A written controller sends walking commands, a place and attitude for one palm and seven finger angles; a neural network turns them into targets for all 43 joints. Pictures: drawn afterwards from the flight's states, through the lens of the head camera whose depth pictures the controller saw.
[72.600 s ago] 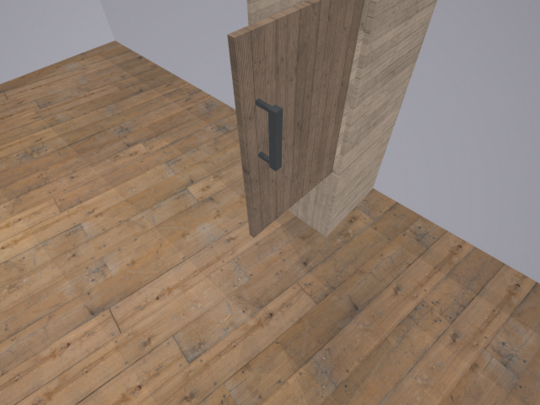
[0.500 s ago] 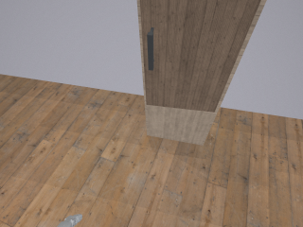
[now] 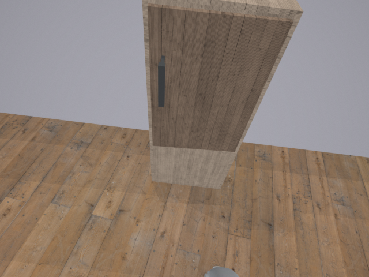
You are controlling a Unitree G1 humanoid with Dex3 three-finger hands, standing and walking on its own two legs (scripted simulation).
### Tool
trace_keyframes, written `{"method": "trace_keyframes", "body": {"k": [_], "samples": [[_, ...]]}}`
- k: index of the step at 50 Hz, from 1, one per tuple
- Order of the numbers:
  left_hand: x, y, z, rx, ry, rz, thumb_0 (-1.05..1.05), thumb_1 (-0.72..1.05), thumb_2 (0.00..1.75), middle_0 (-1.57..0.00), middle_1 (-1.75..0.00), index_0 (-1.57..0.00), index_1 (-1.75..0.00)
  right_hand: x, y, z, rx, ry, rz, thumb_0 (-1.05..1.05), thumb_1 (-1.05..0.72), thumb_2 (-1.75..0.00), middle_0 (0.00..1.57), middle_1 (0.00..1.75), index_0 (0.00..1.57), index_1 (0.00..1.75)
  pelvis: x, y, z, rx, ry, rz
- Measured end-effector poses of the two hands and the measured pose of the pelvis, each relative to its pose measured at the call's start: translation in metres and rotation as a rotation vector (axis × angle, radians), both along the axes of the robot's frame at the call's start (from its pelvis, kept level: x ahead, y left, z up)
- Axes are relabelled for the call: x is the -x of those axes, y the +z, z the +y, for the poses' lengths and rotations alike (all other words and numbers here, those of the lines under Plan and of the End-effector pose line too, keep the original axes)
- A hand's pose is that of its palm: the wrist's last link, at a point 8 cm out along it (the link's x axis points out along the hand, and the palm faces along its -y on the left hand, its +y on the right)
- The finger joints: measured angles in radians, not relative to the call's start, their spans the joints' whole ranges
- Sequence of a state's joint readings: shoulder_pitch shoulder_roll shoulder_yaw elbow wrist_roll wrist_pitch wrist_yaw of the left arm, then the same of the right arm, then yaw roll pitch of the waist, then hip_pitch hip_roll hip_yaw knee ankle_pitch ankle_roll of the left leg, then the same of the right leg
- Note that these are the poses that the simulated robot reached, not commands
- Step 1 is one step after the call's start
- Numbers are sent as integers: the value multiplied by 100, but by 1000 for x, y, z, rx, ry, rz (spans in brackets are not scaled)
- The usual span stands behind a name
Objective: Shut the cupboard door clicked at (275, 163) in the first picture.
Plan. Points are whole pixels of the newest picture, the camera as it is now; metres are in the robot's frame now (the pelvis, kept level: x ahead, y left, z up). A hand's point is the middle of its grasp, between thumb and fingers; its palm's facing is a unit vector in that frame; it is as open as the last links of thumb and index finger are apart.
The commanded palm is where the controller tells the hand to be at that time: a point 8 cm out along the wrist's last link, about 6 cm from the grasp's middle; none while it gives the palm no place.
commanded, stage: take the last steps up to it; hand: left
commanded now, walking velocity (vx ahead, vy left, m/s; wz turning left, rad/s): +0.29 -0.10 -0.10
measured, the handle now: (162, 82) +0.66 +0.10 +0.02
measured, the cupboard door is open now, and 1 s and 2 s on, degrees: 3 3 3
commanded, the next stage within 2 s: come to a stop and stand still in 0.36 s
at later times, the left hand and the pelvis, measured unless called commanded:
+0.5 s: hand (146, 242) +0.23 +0.10 -0.17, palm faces +0.01 -0.98 -0.21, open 7.2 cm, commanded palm none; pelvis +0.17 -0.08 -0.01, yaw +0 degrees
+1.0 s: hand (139, 242) +0.24 +0.12 -0.19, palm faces -0.02 -0.96 -0.26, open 7.4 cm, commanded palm none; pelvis +0.20 -0.07 -0.02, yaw -4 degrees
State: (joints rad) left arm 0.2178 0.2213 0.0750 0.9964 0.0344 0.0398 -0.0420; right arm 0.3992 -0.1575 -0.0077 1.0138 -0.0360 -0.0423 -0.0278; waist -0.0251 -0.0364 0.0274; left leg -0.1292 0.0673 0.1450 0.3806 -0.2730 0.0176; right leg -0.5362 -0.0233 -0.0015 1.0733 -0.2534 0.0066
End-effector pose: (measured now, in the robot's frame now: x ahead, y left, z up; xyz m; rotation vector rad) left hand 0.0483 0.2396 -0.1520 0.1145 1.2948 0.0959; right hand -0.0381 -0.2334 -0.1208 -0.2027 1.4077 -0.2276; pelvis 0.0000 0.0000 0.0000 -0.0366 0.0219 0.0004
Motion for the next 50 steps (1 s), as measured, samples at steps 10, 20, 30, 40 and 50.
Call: {"method": "trace_keyframes", "body": {"k": [10, 20, 30, 40, 50], "samples": [[-119, -2, -48, -15, -129, -42, 1, 91, 90, -19, -29, -20, -30, 18, -12, -6, -78, -154, 200, 1, -90, -89, 20, 30, 20, 29, -65, -10, -33, -33, -45, 3], [-177, 7, -94, -59, -37, -117, -1, 93, 90, -20, -29, -20, -30, -110, -35, -57, -111, -102, 110, 1, -91, -89, 20, 30, 20, 29, -135, -11, -75, -25, -12, -13], [-170, -7, -96, -46, 21, 20, -1, 93, 90, -20, -29, -20, -30, -294, -27, -82, -42, 48, -204, 1, -94, -89, 19, 30, 20, 29, -196, -14, -78, 7, -22, -31], [-171, -9, -98, -52, 42, 99, 1, 91, 90, -20, -29, -20, -30, -347, -24, -74, -48, 86, -228, 0, -91, -89, 20, 30, 20, 29, -212, -14, -78, -36, -31, -10], [-184, -1, -73, -126, -25, 30, 1, 91, 90, -20, -29, -20, -30, -308, -33, -80, -45, 3, -181, 1, -91, -89, 20, 30, 20, 29, -205, -19, -69, -25, -67, -19]]}}
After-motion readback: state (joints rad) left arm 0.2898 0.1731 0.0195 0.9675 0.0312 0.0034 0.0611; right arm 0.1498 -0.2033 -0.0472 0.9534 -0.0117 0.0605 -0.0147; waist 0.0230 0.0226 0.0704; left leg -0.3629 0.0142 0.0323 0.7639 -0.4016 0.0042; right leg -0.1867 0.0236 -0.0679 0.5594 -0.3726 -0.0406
